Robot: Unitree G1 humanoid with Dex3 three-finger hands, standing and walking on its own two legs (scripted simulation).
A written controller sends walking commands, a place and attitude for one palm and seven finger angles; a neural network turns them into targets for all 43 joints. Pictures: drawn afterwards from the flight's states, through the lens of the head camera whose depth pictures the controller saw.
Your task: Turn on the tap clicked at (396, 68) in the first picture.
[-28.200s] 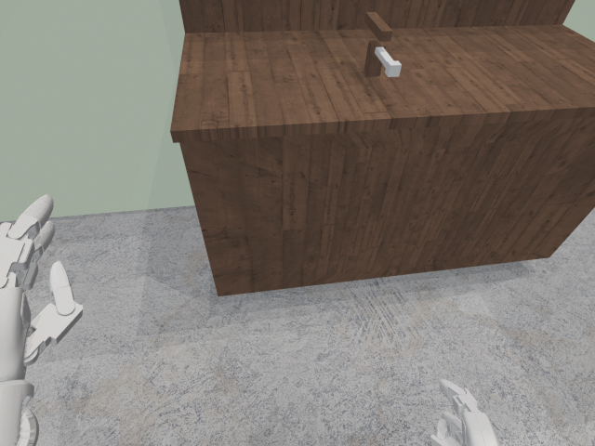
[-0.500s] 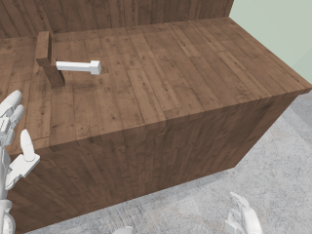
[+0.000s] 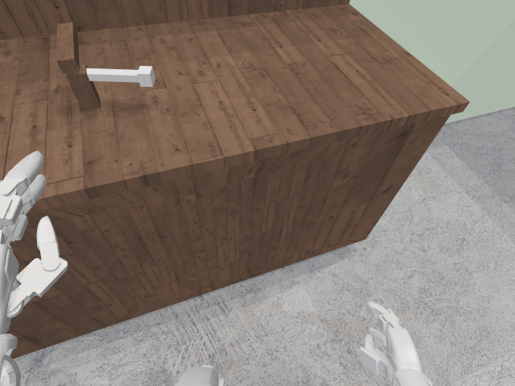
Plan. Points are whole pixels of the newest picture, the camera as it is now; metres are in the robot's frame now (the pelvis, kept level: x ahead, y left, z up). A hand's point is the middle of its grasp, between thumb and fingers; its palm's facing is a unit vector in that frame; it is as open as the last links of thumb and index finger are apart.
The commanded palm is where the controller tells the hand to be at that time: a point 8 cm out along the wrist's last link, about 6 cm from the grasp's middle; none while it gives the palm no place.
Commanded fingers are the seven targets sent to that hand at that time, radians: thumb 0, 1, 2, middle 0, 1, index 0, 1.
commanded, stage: stop stepping back and stand still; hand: left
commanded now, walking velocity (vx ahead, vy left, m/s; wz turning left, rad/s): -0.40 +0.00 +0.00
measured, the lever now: (146, 76) +0.64 +0.26 +0.11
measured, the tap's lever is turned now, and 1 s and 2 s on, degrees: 71 71 71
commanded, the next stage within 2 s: stand and check the lever's angle in 0.98 s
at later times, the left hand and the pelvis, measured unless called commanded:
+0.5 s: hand out of the picture +0.08 +0.23 +0.16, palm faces +0.44 -0.85 -0.30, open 7.4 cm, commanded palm +0.03 +0.27 +0.18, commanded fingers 0.00 0.90 0.90 -0.20 -0.30 -0.20 -0.30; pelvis -0.12 -0.01 -0.01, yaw +2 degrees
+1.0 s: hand out of the picture +0.05 +0.22 +0.17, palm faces +0.48 -0.80 -0.37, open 7.4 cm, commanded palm -0.01 +0.26 +0.18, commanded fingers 0.00 0.90 0.90 -0.20 -0.30 -0.20 -0.30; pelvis -0.14 -0.03 -0.01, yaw +5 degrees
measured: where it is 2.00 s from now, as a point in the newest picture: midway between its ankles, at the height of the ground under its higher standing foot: outside the picture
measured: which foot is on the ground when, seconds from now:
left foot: up 0.00-0.06, down 0.08-0.34, up 0.36-0.52, down 0.54-0.72, up 0.74-0.94, down 0.96-1.00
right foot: down 0.00-0.10, up 0.12-0.30, down 0.32-1.00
